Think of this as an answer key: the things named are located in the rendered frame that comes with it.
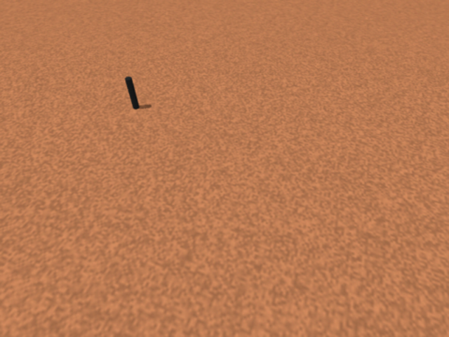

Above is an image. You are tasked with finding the can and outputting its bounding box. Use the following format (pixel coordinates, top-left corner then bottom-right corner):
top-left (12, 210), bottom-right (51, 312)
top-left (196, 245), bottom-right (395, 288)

top-left (125, 77), bottom-right (139, 110)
